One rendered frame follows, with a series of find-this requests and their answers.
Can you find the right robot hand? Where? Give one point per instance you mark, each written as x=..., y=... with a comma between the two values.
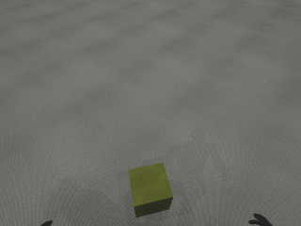
x=260, y=220

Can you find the carton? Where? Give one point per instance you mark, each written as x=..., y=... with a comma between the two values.
x=151, y=190

